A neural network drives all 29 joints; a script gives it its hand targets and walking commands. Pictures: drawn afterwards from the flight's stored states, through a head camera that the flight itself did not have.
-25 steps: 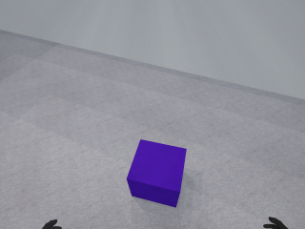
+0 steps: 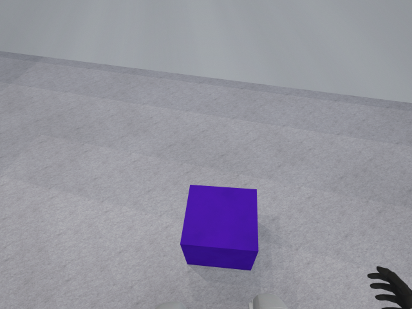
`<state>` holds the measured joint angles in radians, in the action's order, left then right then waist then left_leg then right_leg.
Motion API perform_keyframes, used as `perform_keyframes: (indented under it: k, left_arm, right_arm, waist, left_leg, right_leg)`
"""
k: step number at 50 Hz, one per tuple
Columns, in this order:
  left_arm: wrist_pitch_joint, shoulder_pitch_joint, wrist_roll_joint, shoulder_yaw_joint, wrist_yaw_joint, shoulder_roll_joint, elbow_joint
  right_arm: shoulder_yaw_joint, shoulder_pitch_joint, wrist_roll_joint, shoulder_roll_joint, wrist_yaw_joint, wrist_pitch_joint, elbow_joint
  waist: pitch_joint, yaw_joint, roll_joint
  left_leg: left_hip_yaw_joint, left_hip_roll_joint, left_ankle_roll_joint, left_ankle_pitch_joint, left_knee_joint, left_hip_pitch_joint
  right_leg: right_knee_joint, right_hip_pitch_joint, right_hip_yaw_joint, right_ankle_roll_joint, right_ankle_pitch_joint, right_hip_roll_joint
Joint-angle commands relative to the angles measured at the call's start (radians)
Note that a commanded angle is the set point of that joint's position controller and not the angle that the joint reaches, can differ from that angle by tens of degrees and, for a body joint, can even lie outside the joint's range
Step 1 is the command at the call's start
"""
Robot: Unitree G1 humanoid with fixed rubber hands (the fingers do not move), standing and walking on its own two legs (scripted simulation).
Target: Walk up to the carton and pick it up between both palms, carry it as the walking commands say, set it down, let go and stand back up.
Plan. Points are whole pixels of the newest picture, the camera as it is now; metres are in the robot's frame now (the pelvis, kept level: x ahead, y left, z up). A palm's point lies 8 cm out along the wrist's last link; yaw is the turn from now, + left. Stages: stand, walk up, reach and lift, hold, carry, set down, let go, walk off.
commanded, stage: walk up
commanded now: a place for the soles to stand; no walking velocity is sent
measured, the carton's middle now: (220, 228) +0.51 -0.01 -0.61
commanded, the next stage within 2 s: none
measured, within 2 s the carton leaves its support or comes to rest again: neither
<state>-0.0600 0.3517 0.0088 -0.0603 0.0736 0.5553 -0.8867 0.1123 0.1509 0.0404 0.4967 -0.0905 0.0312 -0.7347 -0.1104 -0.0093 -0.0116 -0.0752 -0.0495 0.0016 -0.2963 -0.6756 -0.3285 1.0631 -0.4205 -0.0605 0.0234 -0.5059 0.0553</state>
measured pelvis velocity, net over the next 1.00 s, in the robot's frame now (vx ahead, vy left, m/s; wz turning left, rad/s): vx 0.08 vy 0.03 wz -0.13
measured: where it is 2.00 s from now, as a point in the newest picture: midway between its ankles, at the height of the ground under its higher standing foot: outside the picture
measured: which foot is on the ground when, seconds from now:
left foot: down 0.00-1.00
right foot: up 0.00-0.12, down 0.14-1.00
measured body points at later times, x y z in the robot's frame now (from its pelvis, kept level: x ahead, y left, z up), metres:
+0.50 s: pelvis +0.07 +0.05 +0.01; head +0.09 +0.05 +0.46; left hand +0.26 +0.35 -0.08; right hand +0.13 -0.29 -0.09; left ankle +0.06 +0.15 -0.72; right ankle +0.09 -0.08 -0.72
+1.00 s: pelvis +0.08 +0.03 +0.02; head +0.09 +0.01 +0.47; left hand +0.22 +0.35 -0.08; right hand +0.15 -0.31 -0.09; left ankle +0.06 +0.15 -0.72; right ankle +0.09 -0.08 -0.72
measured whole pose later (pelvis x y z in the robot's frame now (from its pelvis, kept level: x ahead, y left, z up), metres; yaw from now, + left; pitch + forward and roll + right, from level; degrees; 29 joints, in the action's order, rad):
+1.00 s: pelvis +0.08 +0.03 +0.02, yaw -8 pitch -2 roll +1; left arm -0.02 0.11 0.01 0.01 0.00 0.42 -1.04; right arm 0.02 0.06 0.01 0.44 -0.02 0.00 -1.03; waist -0.06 0.00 -0.02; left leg -0.14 -0.04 -0.01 -0.25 -0.39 -0.09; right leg 0.44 -0.20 -0.03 0.02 -0.20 -0.02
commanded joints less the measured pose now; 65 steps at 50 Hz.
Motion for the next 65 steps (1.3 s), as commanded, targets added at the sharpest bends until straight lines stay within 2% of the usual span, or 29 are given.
perform_keyframes:
  k: [1, 3, 6, 7, 8, 9, 10, 11, 13, 14, 15, 16, 17, 23, 26, 30, 32, 33, 35, 39, 40, 42, 44, 47, 50, 57, 59, 62, 65]
  left_arm:
    - [-0.026, 0.045, -0.006, -0.028, -0.028, 0.149, 0.053]
    - [-0.014, 0.032, 0.003, -0.022, -0.042, 0.106, 0.052]
    - [-0.009, 0.050, 0.004, -0.025, -0.056, 0.076, 0.074]
    - [-0.012, 0.046, 0.011, -0.038, -0.049, 0.107, 0.073]
    - [-0.019, 0.049, 0.025, -0.043, -0.047, 0.150, 0.102]
    - [-0.027, -0.035, 0.017, -0.048, -0.046, 0.210, 0.141]
    - [-0.022, -0.044, 0.013, -0.046, -0.047, 0.200, 0.142]
    - [-0.018, -0.082, 0.009, -0.041, -0.044, 0.191, 0.145]
    - [-0.005, -0.194, 0.002, -0.018, -0.052, 0.155, 0.152]
    - [0.003, -0.189, -0.005, -0.004, -0.057, 0.117, 0.132]
    - [0.008, -0.189, -0.009, 0.013, -0.062, 0.063, 0.137]
    - [0.014, -0.167, -0.022, 0.019, -0.066, 0.047, 0.126]
    - [0.013, -0.165, -0.022, 0.015, -0.065, 0.067, 0.101]
    - [0.008, -0.223, -0.019, 0.023, -0.066, 0.081, 0.053]
    - [0.018, -0.257, -0.024, 0.021, -0.062, 0.077, 0.040]
    - [0.032, -0.282, -0.015, 0.028, -0.065, 0.059, 0.005]
    - [0.030, -0.276, -0.008, 0.033, -0.066, 0.053, -0.016]
    - [0.029, -0.284, -0.006, 0.024, -0.066, 0.075, -0.033]
    - [0.032, -0.301, -0.008, 0.031, -0.070, 0.043, -0.043]
    - [0.032, -0.277, 0.000, 0.028, -0.072, 0.060, -0.066]
    - [0.030, -0.288, 0.000, 0.025, -0.072, 0.056, -0.066]
    - [0.026, -0.302, -0.004, 0.025, -0.069, 0.049, -0.069]
    - [0.022, -0.264, -0.006, 0.028, -0.067, 0.066, -0.095]
    - [0.020, -0.301, 0.001, 0.022, -0.064, 0.070, -0.092]
    - [0.020, -0.297, -0.009, 0.040, -0.071, 0.039, -0.110]
    - [0.017, -0.305, 0.006, 0.025, -0.063, 0.063, -0.122]
    - [0.015, -0.293, -0.003, 0.031, -0.067, 0.053, -0.120]
    - [0.019, -0.302, -0.003, 0.034, -0.064, 0.049, -0.123]
    - [0.025, -0.278, -0.013, 0.033, -0.070, 0.044, -0.112]
  right_arm:
    - [0.050, 0.071, 0.000, 0.211, 0.026, -0.022, 0.055]
    - [0.029, 0.068, 0.004, 0.189, 0.034, -0.031, 0.055]
    - [-0.002, 0.001, -0.018, 0.161, 0.045, -0.038, 0.060]
    - [-0.025, 0.014, -0.025, 0.126, 0.050, -0.036, 0.047]
    - [-0.050, 0.012, -0.028, 0.059, 0.055, -0.038, 0.062]
    - [-0.030, 0.088, -0.035, 0.120, 0.062, -0.024, 0.032]
    - [-0.010, 0.093, -0.038, 0.161, 0.070, -0.020, 0.013]
    - [-0.014, 0.107, -0.038, 0.146, 0.075, -0.032, -0.011]
    - [-0.020, 0.176, -0.043, 0.125, 0.080, -0.049, -0.058]
    - [-0.019, 0.212, -0.027, 0.132, 0.083, -0.059, -0.099]
    - [-0.016, 0.167, -0.013, 0.191, 0.086, -0.070, -0.083]
    - [-0.027, 0.074, -0.020, 0.197, 0.083, -0.081, -0.062]
    - [-0.037, 0.050, -0.030, 0.183, 0.076, -0.081, -0.072]
    - [-0.059, 0.018, -0.042, 0.156, 0.090, -0.075, -0.128]
    - [-0.049, -0.006, -0.042, 0.147, 0.094, -0.062, -0.147]
    - [-0.050, -0.046, -0.035, 0.133, 0.085, -0.054, -0.178]
    - [-0.045, -0.061, -0.038, 0.134, 0.089, -0.048, -0.179]
    - [-0.048, -0.092, -0.044, 0.123, 0.086, -0.047, -0.182]
    - [-0.042, -0.093, -0.036, 0.132, 0.083, -0.042, -0.201]
    - [-0.047, -0.137, -0.032, 0.111, 0.077, -0.040, -0.197]
    - [-0.054, -0.145, -0.038, 0.125, 0.079, -0.041, -0.202]
    - [-0.051, -0.135, -0.031, 0.129, 0.080, -0.044, -0.208]
    - [-0.050, -0.153, -0.035, 0.120, 0.075, -0.042, -0.214]
    - [-0.053, -0.131, -0.031, 0.108, 0.075, -0.040, -0.241]
    - [-0.055, -0.124, -0.026, 0.110, 0.072, -0.043, -0.265]
    - [-0.063, -0.133, -0.028, 0.096, 0.074, -0.043, -0.292]
    - [-0.060, -0.125, -0.024, 0.104, 0.075, -0.046, -0.296]
    - [-0.059, -0.113, -0.028, 0.083, 0.078, -0.041, -0.294]
    - [-0.055, -0.113, -0.024, 0.090, 0.077, -0.043, -0.289]
  waist:
    - [0.029, 0.056, -0.156]
    - [0.020, 0.048, -0.155]
    - [0.084, -0.018, -0.070]
    - [0.109, -0.027, -0.052]
    - [0.100, -0.033, 0.162]
    - [0.082, -0.002, 0.156]
    - [0.073, -0.008, 0.097]
    - [0.079, 0.012, 0.088]
    - [0.072, 0.064, 0.176]
    - [0.088, 0.070, 0.142]
    - [0.084, 0.054, -0.014]
    - [0.053, 0.010, -0.043]
    - [0.050, -0.010, -0.007]
    - [0.163, 0.018, -0.060]
    - [0.177, 0.035, -0.024]
    - [0.151, 0.028, -0.081]
    - [0.144, 0.025, -0.062]
    - [0.114, 0.022, 0.013]
    - [0.129, 0.027, -0.082]
    - [0.117, 0.010, 0.000]
    - [0.117, 0.011, 0.058]
    - [0.132, 0.018, -0.009]
    - [0.124, 0.006, 0.016]
    - [0.155, 0.027, 0.092]
    - [0.111, 0.022, 0.015]
    - [0.112, 0.023, 0.084]
    - [0.118, 0.025, 0.004]
    - [0.139, 0.026, 0.053]
    - [0.162, 0.017, -0.017]
  left_leg:
    - [0.317, -0.224, 0.222, -0.207, 0.363, 0.098]
    - [0.251, -0.244, 0.237, 0.067, 0.328, 0.001]
    - [0.188, -0.238, 0.160, -0.038, 0.221, -0.134]
    - [0.140, -0.185, 0.100, -0.103, 0.124, -0.193]
    - [0.068, -0.095, 0.031, -0.158, -0.059, -0.253]
    - [0.067, -0.003, -0.002, -0.301, -0.142, -0.224]
    - [0.133, -0.018, 0.019, -0.338, -0.213, -0.139]
    - [0.122, -0.024, 0.033, -0.301, -0.202, -0.087]
    - [0.067, -0.010, 0.037, -0.141, 0.016, 0.043]
    - [0.053, 0.007, 0.044, -0.044, 0.141, 0.134]
    - [0.265, -0.121, 0.069, -0.020, 0.281, 0.085]
    - [0.326, -0.198, 0.120, 0.014, 0.284, 0.016]
    - [0.268, -0.211, 0.135, 0.067, 0.260, -0.024]
    - [0.091, -0.107, 0.027, 0.478, 0.188, 0.165]
    - [0.059, -0.110, 0.035, 0.427, 0.216, 0.217]
    - [0.044, -0.109, 0.059, 0.312, 0.258, 0.213]
    - [0.044, -0.136, 0.060, 0.258, 0.274, 0.226]
    - [0.073, -0.136, 0.060, 0.238, 0.292, 0.186]
    - [0.027, -0.106, 0.055, 0.129, 0.295, 0.195]
    - [0.039, -0.115, 0.059, -0.001, 0.335, 0.200]
    - [0.041, -0.117, 0.065, 0.019, 0.328, 0.197]
    - [0.042, -0.097, 0.052, 0.103, 0.319, 0.232]
    - [0.025, -0.088, 0.049, 0.132, 0.303, 0.261]
    - [0.047, -0.078, 0.042, 0.068, 0.345, 0.295]
    - [0.047, -0.076, 0.035, 0.070, 0.373, 0.283]
    - [0.051, -0.090, 0.028, 0.080, 0.386, 0.289]
    - [0.034, -0.084, 0.028, 0.122, 0.375, 0.299]
    - [0.039, -0.089, 0.027, 0.097, 0.384, 0.300]
    - [0.034, -0.084, 0.030, 0.086, 0.391, 0.284]
  right_leg:
    - [-0.119, -0.120, 0.052, 0.002, 0.000, 0.022]
    - [-0.221, 0.032, 0.108, -0.012, 0.017, -0.015]
    - [-0.477, 0.295, 0.080, 0.007, 0.214, -0.051]
    - [-0.522, 0.388, 0.005, 0.021, 0.241, -0.021]
    - [-0.710, 0.393, -0.293, 0.072, 0.204, 0.179]
    - [-0.756, 0.268, -0.485, 0.177, 0.134, 0.298]
    - [-0.721, 0.192, -0.449, 0.246, 0.134, 0.296]
    - [-0.681, 0.142, -0.375, 0.251, 0.190, 0.274]
    - [-0.612, 0.062, -0.203, 0.165, 0.296, 0.159]
    - [-0.524, 0.028, -0.100, 0.113, 0.349, 0.110]
    - [-0.413, 0.020, -0.060, 0.046, 0.395, 0.042]
    - [-0.413, 0.061, -0.011, 0.012, 0.302, -0.032]
    - [-0.453, 0.150, 0.018, 0.018, 0.217, -0.032]
    - [-0.472, 0.225, -0.036, 0.058, 0.674, 0.026]
    - [-0.505, 0.201, 0.004, 0.040, 0.633, 0.023]
    - [-0.521, 0.197, 0.020, 0.033, 0.550, 0.014]
    - [-0.520, 0.166, 0.041, 0.025, 0.534, 0.001]
    - [-0.548, 0.207, 0.032, 0.021, 0.532, 0.005]
    - [-0.555, 0.183, 0.008, 0.030, 0.528, 0.013]
    - [-0.585, 0.201, -0.002, 0.016, 0.489, 0.016]
    - [-0.608, 0.194, -0.008, 0.021, 0.502, 0.019]
    - [-0.632, 0.207, -0.049, 0.035, 0.540, 0.047]
    - [-0.657, 0.218, -0.074, 0.035, 0.612, 0.059]
    - [-0.713, 0.218, -0.095, 0.027, 0.507, 0.073]
    - [-0.719, 0.172, -0.120, 0.034, 0.467, 0.064]
    - [-0.750, 0.196, -0.096, 0.018, 0.496, 0.065]
    - [-0.740, 0.201, -0.102, 0.022, 0.548, 0.062]
    - [-0.722, 0.198, -0.078, 0.015, 0.508, 0.045]
    - [-0.706, 0.236, -0.096, 0.020, 0.493, 0.048]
